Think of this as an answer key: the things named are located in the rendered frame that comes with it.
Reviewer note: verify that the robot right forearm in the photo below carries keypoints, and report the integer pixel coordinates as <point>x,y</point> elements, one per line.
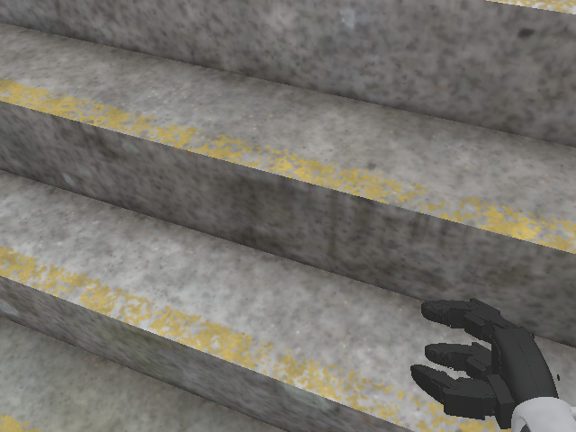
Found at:
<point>543,414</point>

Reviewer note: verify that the robot right hand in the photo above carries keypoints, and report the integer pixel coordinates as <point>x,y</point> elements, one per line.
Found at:
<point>513,371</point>

